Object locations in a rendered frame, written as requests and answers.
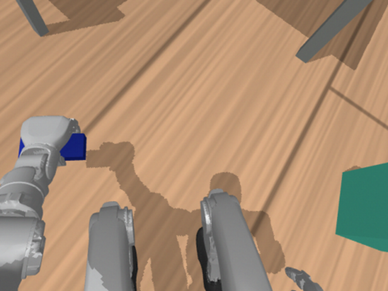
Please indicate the left robot hand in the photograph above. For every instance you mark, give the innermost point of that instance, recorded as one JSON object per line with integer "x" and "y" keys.
{"x": 54, "y": 131}

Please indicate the left robot arm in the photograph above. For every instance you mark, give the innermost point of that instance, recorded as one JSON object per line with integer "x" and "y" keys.
{"x": 22, "y": 194}

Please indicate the right robot foot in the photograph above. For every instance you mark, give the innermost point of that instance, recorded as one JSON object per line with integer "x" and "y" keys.
{"x": 203, "y": 259}

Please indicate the right robot hand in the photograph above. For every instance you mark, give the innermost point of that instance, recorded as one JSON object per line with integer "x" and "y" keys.
{"x": 302, "y": 280}

